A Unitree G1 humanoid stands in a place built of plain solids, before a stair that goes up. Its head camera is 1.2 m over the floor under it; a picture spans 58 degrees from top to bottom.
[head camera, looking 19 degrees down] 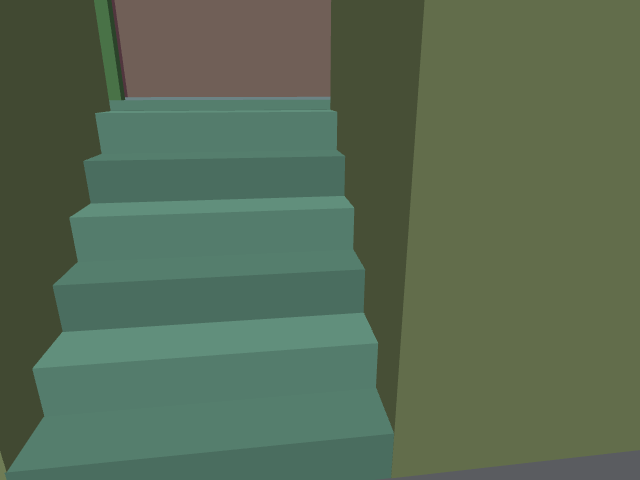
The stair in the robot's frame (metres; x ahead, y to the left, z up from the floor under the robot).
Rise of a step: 0.18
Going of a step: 0.23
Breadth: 1.14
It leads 7 degrees to the left of straight ahead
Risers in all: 6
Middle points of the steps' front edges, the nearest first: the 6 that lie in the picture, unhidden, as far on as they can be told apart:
1.01 0.32 0.18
1.24 0.35 0.37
1.46 0.38 0.55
1.69 0.41 0.74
1.91 0.44 0.92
2.14 0.47 1.11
